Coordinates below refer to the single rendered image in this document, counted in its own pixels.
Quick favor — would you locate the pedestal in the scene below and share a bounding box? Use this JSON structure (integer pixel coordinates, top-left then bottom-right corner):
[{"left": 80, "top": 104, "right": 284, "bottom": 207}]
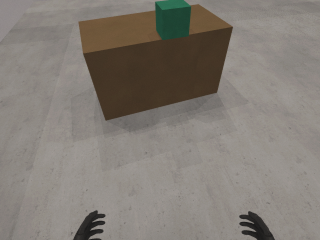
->
[{"left": 78, "top": 4, "right": 233, "bottom": 121}]

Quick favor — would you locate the carton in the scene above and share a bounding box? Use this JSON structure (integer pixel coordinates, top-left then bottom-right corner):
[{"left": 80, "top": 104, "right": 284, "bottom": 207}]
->
[{"left": 155, "top": 0, "right": 191, "bottom": 40}]

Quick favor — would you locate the right robot hand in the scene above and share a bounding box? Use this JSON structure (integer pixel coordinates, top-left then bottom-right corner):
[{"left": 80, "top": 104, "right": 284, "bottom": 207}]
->
[{"left": 239, "top": 211, "right": 275, "bottom": 240}]

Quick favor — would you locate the left robot hand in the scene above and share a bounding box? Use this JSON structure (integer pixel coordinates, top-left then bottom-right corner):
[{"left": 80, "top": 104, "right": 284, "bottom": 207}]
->
[{"left": 73, "top": 210, "right": 106, "bottom": 240}]

